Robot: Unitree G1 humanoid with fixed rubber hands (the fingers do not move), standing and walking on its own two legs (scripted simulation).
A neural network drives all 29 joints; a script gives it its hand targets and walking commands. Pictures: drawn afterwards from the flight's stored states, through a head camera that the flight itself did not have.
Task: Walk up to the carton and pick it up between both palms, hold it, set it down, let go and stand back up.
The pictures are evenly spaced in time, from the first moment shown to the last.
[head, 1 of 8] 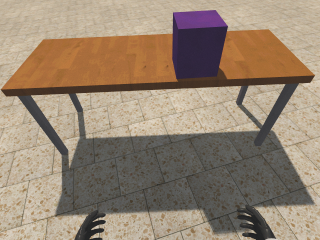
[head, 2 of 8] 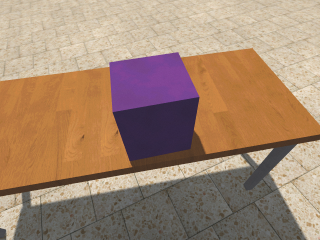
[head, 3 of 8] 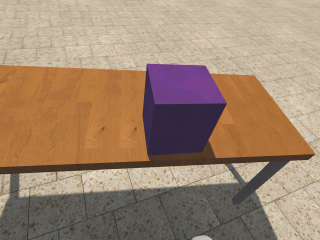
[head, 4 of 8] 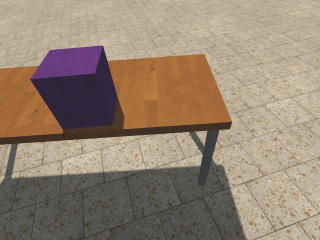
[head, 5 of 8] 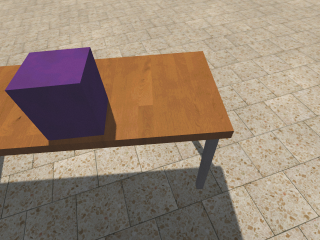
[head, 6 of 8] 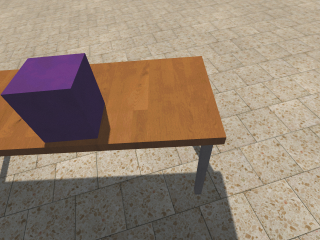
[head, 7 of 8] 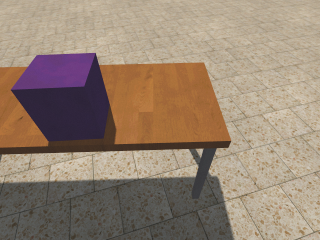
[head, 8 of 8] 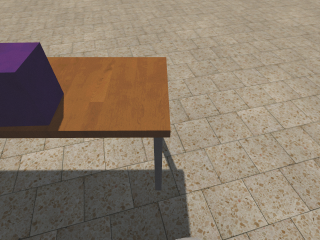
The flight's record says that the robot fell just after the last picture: no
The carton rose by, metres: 0.00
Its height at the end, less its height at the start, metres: +0.00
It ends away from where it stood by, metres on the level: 0.00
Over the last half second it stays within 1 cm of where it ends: yes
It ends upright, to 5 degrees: yes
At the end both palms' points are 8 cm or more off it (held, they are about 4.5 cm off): yes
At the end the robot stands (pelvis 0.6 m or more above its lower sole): yes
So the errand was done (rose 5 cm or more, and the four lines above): no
